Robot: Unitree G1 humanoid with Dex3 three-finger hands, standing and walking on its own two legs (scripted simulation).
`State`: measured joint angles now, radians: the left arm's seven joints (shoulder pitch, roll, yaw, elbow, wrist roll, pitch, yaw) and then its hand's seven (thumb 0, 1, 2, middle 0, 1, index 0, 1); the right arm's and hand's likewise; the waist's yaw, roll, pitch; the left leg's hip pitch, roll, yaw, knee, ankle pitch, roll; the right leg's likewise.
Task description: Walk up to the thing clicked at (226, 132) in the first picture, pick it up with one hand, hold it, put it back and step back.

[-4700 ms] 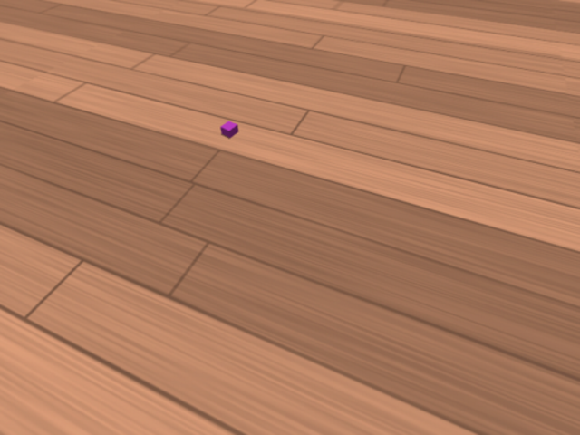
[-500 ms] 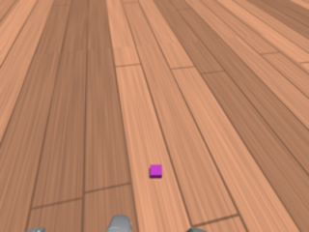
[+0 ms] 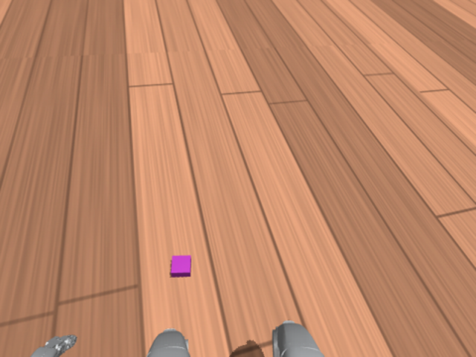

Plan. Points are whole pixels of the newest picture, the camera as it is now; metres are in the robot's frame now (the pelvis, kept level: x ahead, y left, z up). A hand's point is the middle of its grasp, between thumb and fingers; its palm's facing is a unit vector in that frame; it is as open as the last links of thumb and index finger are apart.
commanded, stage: walk up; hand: left
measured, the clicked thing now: (181, 266) +0.50 +0.20 -0.71
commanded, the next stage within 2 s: none
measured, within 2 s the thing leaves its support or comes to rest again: neither
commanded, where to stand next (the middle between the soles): +0.14 -0.08 m, yaw +5 degrees
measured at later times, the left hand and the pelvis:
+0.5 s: hand out of the picture +0.07 +0.14 -0.15, palm faces +0.06 -0.91 -0.40, open 7.4 cm; pelvis +0.07 -0.14 +0.00, yaw +4 degrees
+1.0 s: hand out of the picture +0.11 +0.20 -0.14, palm faces +0.07 -0.89 -0.46, open 7.4 cm; pelvis +0.06 -0.11 +0.00, yaw +5 degrees
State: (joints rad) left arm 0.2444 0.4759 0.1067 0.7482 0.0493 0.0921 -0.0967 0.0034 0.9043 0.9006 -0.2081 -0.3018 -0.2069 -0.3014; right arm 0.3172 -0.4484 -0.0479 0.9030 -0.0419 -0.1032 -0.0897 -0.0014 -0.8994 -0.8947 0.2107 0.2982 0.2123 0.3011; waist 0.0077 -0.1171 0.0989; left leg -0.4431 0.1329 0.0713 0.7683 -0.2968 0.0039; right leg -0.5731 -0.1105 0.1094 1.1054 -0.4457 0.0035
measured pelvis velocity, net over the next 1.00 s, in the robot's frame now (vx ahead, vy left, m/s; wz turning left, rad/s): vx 0.06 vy -0.11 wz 0.09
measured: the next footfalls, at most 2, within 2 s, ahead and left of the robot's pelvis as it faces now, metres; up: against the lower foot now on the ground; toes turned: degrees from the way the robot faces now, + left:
right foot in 0.10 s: +0.13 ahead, -0.25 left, +0.00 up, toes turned +3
left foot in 0.46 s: +0.15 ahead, -0.02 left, +0.00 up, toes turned +5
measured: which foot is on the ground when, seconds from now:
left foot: down 0.00-0.12, up 0.14-0.44, down 0.46-0.68, up 0.70-0.88, down 0.90-1.00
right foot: up 0.00-0.08, down 0.10-1.00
